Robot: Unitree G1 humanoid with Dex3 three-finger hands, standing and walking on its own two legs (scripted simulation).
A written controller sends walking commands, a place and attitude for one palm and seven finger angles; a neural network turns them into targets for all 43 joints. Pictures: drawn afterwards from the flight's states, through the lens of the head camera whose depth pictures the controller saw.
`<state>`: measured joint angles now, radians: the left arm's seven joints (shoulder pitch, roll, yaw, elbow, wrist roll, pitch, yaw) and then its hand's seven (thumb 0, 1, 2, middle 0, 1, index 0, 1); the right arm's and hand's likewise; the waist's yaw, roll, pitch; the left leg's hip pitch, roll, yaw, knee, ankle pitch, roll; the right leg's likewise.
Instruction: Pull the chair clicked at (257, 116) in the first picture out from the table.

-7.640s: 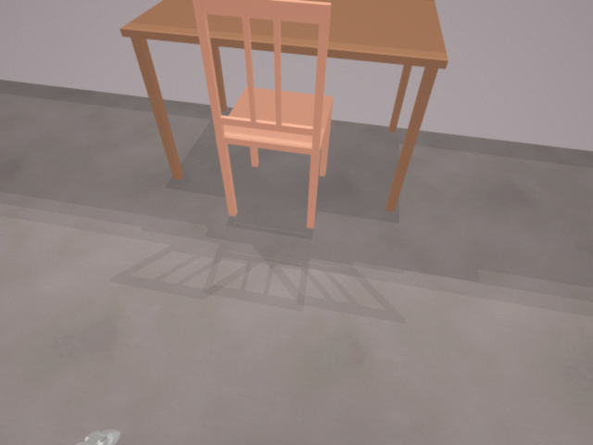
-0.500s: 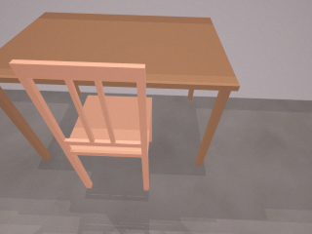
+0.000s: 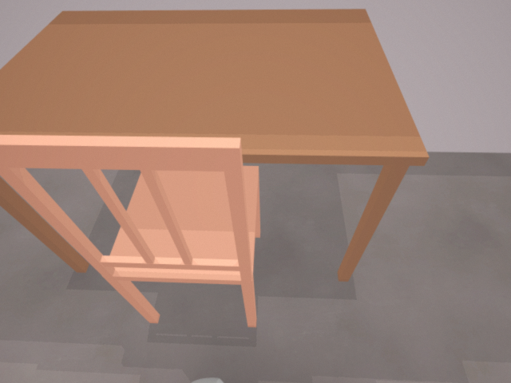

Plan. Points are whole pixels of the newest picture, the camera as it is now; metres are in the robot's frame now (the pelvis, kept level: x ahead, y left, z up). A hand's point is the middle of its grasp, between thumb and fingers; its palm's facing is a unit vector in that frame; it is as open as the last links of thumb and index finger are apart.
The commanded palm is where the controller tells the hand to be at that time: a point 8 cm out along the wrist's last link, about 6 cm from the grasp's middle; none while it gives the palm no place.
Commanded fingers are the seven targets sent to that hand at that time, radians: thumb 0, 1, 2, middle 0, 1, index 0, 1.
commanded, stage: come to a stop and stand still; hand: left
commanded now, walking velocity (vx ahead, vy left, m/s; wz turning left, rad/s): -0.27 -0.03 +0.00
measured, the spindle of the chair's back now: (125, 222) +0.41 +0.30 -0.06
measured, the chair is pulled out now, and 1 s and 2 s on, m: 0.00 0.00 0.00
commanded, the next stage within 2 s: look again from close up in 1.16 s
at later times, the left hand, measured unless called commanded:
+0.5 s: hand out of the picture +0.04 +0.18 -0.16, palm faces +0.01 -0.95 -0.30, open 7.4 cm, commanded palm none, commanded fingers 0.00 0.90 0.90 -0.20 -0.30 -0.20 -0.30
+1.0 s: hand out of the picture -0.05 +0.19 -0.17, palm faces +0.04 -0.98 -0.19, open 7.4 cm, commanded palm none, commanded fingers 0.00 0.90 0.90 -0.20 -0.30 -0.20 -0.30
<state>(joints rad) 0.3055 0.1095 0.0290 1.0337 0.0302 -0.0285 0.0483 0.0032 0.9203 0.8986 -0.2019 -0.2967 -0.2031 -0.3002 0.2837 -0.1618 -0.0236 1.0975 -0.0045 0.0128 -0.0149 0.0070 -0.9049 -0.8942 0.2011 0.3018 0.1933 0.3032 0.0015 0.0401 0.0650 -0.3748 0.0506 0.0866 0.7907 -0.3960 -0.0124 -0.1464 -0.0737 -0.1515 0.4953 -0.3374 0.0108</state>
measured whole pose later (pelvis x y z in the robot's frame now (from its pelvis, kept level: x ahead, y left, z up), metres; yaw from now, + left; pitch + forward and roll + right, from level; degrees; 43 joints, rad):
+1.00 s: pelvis -0.03 +0.02 +0.01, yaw +0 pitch -1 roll +0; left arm 0.32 0.17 0.01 1.11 0.03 0.02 0.03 0.00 0.91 0.90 -0.20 -0.30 -0.20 -0.30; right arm 0.27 -0.16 0.00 1.12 -0.01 0.02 -0.01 0.01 -0.92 -0.89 0.20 0.30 0.20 0.30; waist 0.02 -0.01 0.01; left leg -0.15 -0.03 0.08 0.39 -0.22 0.05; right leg -0.18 -0.06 -0.04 0.40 -0.20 0.04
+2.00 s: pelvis -0.02 +0.00 +0.00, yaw +0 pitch -1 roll +0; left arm 0.30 0.17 -0.02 1.04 0.02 -0.01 0.05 0.00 0.91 0.90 -0.20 -0.30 -0.20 -0.30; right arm 0.23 -0.17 -0.01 1.10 -0.01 0.00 -0.01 0.00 -0.92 -0.89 0.20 0.30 0.19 0.30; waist 0.01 -0.01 0.03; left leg -0.19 0.01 0.07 0.49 -0.28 0.02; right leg -0.20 -0.03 -0.05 0.47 -0.25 0.01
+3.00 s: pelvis -0.07 -0.03 -0.11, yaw +3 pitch +16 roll -2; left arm 0.36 0.24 0.14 -0.03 -0.28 -0.47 -0.40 0.01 0.28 0.64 -0.13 -0.20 -0.14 -0.20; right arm 0.12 -0.20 0.02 0.55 0.03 -0.24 -0.04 0.01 -0.90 -0.89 0.21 0.30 0.20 0.30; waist 0.04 0.05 -0.14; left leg -1.03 0.05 -0.06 1.31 -0.56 -0.03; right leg -1.00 -0.02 -0.14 1.26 -0.55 -0.05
